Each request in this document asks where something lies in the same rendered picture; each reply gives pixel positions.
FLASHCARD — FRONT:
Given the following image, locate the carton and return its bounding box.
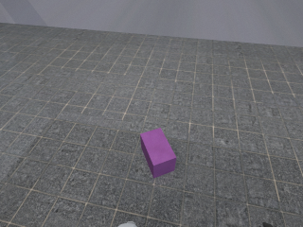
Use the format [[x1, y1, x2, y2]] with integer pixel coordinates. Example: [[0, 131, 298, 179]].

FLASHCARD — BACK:
[[140, 128, 177, 178]]

